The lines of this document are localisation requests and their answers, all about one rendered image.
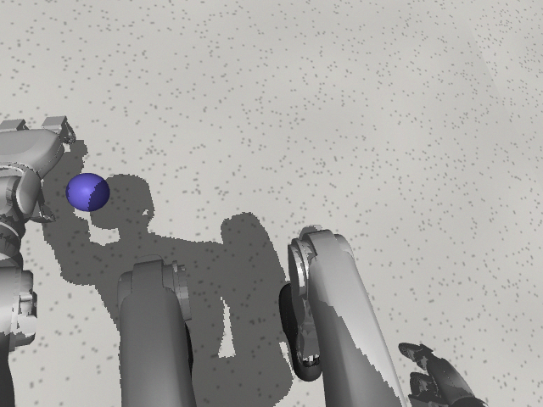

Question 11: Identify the left robot hand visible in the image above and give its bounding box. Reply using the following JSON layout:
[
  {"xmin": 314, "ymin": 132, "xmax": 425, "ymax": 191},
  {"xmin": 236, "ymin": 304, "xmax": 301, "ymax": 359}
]
[{"xmin": 0, "ymin": 116, "xmax": 76, "ymax": 223}]

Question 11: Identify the ball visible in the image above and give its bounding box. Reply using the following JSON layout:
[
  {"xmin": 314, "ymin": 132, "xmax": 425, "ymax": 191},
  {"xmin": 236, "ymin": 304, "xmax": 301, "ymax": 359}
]
[{"xmin": 65, "ymin": 173, "xmax": 110, "ymax": 212}]

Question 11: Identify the right robot hand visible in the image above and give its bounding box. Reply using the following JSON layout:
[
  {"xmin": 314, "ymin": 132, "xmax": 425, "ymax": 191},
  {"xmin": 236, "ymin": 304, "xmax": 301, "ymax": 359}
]
[{"xmin": 398, "ymin": 343, "xmax": 476, "ymax": 407}]

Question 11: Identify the right robot foot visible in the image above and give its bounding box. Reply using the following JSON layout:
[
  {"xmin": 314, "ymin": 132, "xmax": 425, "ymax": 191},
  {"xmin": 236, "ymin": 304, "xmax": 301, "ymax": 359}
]
[{"xmin": 279, "ymin": 283, "xmax": 322, "ymax": 382}]

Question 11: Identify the left robot arm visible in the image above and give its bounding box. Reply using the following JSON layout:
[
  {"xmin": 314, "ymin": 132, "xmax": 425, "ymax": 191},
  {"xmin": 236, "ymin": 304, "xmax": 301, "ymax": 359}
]
[{"xmin": 0, "ymin": 162, "xmax": 42, "ymax": 407}]

